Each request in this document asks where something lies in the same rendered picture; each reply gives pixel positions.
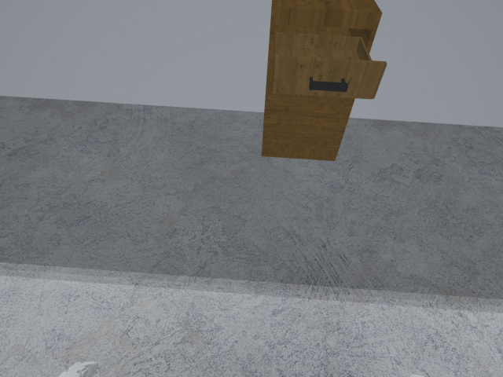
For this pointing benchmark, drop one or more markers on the left robot hand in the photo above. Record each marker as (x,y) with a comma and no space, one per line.
(78,369)

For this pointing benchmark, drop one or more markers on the cabinet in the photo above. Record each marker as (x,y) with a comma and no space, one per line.
(312,127)

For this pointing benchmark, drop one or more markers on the handle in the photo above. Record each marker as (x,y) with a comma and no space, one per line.
(328,86)

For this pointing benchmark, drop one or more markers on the drawer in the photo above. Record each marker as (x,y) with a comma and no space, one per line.
(326,58)

